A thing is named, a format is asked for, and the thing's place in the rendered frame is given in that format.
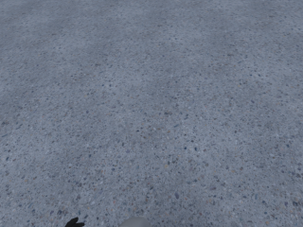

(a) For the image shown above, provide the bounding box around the left robot hand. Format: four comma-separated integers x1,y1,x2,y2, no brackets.
65,217,85,227

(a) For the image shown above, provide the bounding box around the left robot thigh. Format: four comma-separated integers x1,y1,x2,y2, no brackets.
118,217,153,227

